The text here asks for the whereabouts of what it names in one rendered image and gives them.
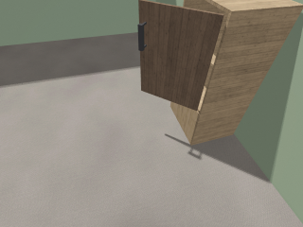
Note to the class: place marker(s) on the handle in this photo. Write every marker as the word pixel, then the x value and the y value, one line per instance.
pixel 141 37

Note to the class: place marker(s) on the cupboard door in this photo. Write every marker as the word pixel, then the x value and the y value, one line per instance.
pixel 180 45

